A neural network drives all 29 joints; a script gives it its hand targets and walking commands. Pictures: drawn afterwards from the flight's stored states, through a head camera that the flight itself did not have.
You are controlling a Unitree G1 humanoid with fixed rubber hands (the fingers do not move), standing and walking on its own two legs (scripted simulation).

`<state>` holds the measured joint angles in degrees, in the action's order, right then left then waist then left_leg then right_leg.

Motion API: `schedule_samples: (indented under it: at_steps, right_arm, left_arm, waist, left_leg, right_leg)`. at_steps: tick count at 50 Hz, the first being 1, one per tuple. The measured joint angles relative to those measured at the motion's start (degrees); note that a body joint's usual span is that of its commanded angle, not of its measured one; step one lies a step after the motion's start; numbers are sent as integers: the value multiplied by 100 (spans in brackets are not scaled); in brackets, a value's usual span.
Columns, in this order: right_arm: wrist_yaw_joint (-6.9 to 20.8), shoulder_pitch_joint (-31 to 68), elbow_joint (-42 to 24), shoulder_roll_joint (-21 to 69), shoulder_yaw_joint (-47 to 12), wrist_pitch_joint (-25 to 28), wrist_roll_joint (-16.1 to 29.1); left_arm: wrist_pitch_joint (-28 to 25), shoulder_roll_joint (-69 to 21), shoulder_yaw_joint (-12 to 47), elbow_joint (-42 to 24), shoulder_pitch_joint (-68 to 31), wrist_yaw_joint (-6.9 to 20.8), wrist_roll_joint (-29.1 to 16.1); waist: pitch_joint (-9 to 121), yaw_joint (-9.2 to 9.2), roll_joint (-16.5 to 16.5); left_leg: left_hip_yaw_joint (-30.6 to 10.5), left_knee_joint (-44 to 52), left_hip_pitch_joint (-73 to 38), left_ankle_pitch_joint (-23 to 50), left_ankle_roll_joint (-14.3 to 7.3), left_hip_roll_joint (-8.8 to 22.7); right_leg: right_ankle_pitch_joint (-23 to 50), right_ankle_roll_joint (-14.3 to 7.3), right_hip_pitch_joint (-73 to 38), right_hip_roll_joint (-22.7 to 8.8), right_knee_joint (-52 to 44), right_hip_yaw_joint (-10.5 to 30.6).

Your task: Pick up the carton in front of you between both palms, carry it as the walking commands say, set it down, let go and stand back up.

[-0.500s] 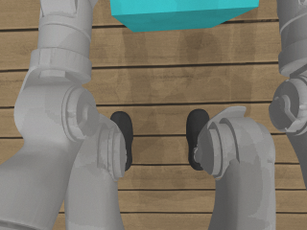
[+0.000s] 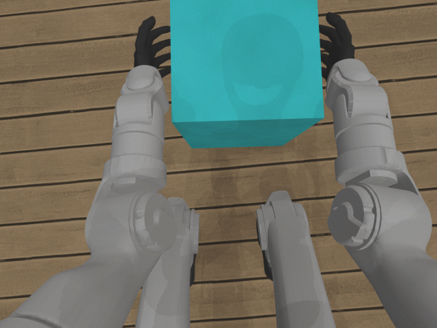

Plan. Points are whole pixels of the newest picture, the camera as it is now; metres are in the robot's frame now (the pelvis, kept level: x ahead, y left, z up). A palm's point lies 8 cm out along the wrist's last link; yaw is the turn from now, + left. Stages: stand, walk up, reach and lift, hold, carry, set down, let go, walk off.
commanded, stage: reach and lift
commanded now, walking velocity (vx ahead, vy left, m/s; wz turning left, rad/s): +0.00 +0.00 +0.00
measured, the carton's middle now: (239, 84) +0.52 -0.04 -0.15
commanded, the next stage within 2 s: none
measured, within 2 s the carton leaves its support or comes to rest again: neither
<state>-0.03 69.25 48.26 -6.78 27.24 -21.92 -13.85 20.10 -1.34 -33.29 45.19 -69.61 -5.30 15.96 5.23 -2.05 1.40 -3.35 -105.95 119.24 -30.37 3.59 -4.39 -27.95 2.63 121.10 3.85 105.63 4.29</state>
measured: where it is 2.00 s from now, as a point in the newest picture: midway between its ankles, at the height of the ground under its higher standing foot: (228, 261)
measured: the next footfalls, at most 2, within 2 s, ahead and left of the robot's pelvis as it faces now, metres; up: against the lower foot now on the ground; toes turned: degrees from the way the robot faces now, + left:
none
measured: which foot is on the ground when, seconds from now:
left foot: down 0.00-1.00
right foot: down 0.00-1.00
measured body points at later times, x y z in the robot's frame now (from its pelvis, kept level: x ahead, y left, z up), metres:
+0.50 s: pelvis +0.03 +0.00 +0.11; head +0.24 -0.01 +0.50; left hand +0.50 +0.12 +0.06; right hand +0.49 -0.18 +0.06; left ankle +0.11 +0.13 -0.43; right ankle +0.12 -0.13 -0.43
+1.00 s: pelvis +0.08 +0.00 +0.24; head +0.17 -0.01 +0.68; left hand +0.45 +0.14 +0.22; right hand +0.43 -0.17 +0.21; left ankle +0.11 +0.13 -0.43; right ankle +0.12 -0.13 -0.43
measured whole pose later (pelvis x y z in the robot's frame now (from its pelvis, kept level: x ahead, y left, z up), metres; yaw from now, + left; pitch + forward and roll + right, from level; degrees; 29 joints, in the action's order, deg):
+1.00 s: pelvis +0.08 +0.00 +0.24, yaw -1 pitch +22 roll +1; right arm -0.3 26.0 27.8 8.2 20.9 -23.3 -14.2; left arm 20.8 -9.5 -22.7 28.8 -26.9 -0.9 14.2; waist 11.3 -0.9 0.5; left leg -4.7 -54.1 53.7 -22.1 1.7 -2.5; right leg -21.0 1.0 55.1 1.5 54.4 4.1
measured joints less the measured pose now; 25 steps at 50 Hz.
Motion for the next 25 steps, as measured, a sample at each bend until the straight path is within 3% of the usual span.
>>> schedule_samples:
  at_steps: [13,25]
  right_arm:
    - [5,-704,-1058,471,-75,-238,-19]
    - [-19,-1924,-1337,802,-222,-222,107]
  left_arm:
    - [272,-136,353,-1027,795,126,-303]
    - [183,-414,611,-1164,1978,134,-370]
  waist:
    - [336,40,-11]
    - [735,46,-60]
  left_leg:
    - [-92,934,-661,226,23,-38]
    - [-67,1961,-2198,197,-72,58]
  right_leg:
    - [147,-44,-714,-117,-921,-61]
    - [125,-61,-2240,-124,-1946,-22]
